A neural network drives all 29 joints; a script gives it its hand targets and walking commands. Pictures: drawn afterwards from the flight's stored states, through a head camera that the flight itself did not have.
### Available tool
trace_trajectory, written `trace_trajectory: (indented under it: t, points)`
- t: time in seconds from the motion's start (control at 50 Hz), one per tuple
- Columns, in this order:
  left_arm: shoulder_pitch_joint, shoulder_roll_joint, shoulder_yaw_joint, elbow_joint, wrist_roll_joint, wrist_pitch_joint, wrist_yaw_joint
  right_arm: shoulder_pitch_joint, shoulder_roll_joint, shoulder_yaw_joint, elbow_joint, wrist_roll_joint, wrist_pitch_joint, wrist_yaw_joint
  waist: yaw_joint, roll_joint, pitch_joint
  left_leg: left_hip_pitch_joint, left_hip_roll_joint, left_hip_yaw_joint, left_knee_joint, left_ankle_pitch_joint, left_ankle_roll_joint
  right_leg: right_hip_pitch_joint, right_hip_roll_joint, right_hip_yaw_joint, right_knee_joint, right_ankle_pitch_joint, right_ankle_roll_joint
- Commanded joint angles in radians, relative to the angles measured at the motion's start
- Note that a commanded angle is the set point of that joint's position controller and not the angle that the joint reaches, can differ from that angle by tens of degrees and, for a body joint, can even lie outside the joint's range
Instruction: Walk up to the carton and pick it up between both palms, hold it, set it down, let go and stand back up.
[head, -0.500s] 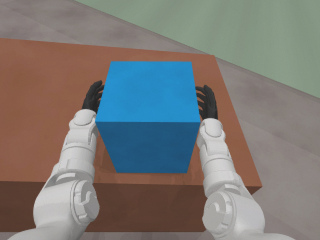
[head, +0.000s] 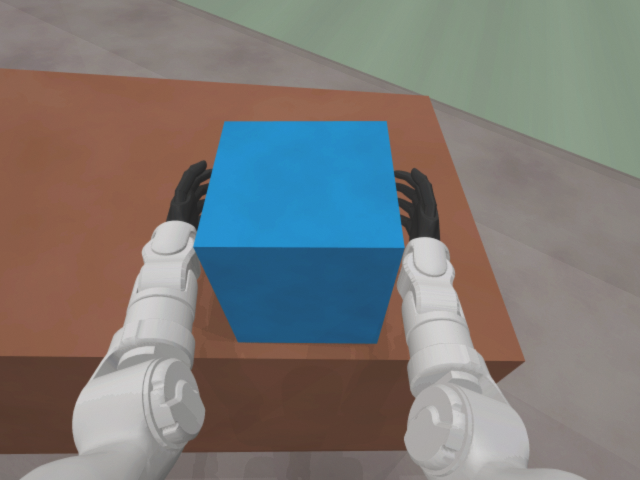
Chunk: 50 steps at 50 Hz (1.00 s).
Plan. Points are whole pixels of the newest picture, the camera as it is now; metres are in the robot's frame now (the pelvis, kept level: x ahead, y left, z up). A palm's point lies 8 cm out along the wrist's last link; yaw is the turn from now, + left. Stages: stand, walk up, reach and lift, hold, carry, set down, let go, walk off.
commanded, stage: set down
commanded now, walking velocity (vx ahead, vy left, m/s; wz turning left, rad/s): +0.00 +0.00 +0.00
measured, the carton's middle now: (306, 240) +0.43 +0.01 +0.04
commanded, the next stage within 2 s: none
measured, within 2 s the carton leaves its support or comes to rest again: rests again in 0.28 s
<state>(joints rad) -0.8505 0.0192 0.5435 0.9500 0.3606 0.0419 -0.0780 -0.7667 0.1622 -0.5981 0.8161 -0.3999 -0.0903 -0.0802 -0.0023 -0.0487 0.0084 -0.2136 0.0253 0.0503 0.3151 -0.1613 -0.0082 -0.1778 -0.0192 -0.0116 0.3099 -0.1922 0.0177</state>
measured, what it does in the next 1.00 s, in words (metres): stands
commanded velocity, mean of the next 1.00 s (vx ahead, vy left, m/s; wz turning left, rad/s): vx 0.00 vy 0.00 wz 0.00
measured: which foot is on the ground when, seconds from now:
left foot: down 0.00-1.00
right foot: down 0.00-1.00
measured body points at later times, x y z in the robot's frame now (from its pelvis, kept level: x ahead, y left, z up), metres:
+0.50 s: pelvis +0.00 +0.00 +0.00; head +0.05 +0.03 +0.45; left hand +0.44 +0.15 +0.07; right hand +0.41 -0.15 +0.08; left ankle +0.00 +0.12 -0.75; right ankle -0.02 -0.13 -0.75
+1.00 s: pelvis +0.00 +0.00 +0.00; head +0.06 +0.02 +0.44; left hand +0.44 +0.15 +0.07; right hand +0.41 -0.16 +0.07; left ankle +0.00 +0.12 -0.75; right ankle -0.02 -0.13 -0.75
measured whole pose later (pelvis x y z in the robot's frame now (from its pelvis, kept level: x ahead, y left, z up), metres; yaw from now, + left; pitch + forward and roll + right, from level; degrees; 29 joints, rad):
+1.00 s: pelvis +0.00 +0.00 +0.00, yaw -2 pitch +5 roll +0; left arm -0.87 -0.04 0.63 0.92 0.43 -0.07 -0.10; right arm -0.71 0.18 -0.62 0.73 -0.46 -0.14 -0.07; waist 0.01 -0.06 0.05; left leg -0.23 0.03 0.10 0.29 -0.14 0.00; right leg -0.22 -0.02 0.00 0.31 -0.18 0.02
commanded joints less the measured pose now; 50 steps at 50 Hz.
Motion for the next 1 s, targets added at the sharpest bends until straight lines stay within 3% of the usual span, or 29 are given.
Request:
trace_trajectory:
  t: [0.0, 0.28, 0.46, 0.72, 0.98]
  points:
    - [-0.578, -0.416, -0.207, -0.004, -0.002, -0.048, -0.114, -0.550, 0.481, 0.287, -0.011, -0.050, -0.048, 0.135, 0.008, 0.038, -0.515, 0.145, -0.032, 0.109, -0.012, 0.319, -0.001, 0.241, 0.010, -0.085, 0.043, 0.474, 0.062]
    - [-0.525, -0.420, -0.176, 0.016, 0.037, -0.070, -0.096, -0.515, 0.462, 0.272, -0.002, -0.068, -0.061, 0.159, 0.043, 0.078, -0.491, 0.240, -0.012, 0.105, 0.023, 0.444, -0.010, 0.128, 0.032, -0.105, 0.010, 0.351, 0.044]
    - [-0.480, -0.423, -0.165, 0.014, 0.059, -0.077, -0.092, -0.480, 0.467, 0.290, -0.017, -0.075, -0.070, 0.161, 0.055, 0.068, -0.489, 0.220, -0.014, 0.105, 0.028, 0.458, 0.001, 0.144, 0.030, -0.095, 0.017, 0.392, 0.046]
    - [-0.420, -0.407, -0.129, 0.041, 0.086, -0.096, -0.109, -0.425, 0.484, 0.327, -0.032, -0.089, -0.084, 0.147, 0.069, 0.020, -0.437, 0.098, -0.026, 0.112, -0.011, 0.345, 0.042, 0.227, 0.006, -0.068, 0.043, 0.484, 0.062]
    - [-0.389, -0.398, -0.100, 0.022, 0.116, -0.099, -0.109, -0.373, 0.471, 0.306, -0.019, -0.100, -0.072, 0.149, 0.073, 0.040, -0.404, 0.156, -0.018, 0.109, -0.007, 0.363, 0.044, 0.143, 0.019, -0.078, 0.010, 0.360, 0.052]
